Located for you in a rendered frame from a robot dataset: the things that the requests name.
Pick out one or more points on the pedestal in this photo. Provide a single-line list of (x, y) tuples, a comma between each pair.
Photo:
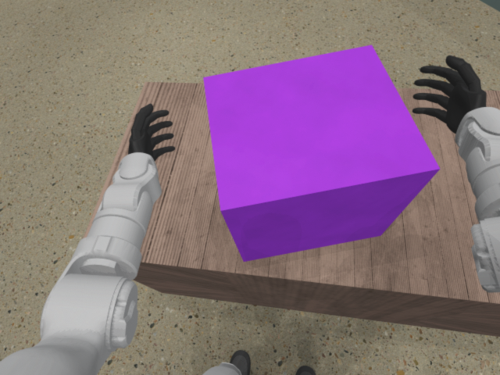
[(419, 272)]

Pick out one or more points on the robot left foot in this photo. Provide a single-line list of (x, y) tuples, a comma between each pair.
[(242, 361)]

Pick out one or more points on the carton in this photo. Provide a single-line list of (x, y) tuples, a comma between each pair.
[(313, 152)]

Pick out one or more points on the left robot forearm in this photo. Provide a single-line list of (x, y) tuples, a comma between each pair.
[(112, 246)]

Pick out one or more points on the robot right hand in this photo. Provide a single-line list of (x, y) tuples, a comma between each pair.
[(464, 92)]

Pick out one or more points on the robot left hand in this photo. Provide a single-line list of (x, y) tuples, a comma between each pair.
[(141, 139)]

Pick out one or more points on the right robot forearm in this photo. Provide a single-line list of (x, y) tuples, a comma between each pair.
[(478, 138)]

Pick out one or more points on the left robot upper arm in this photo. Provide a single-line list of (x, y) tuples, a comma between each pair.
[(87, 318)]

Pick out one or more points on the right robot upper arm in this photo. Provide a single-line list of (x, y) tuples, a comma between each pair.
[(486, 253)]

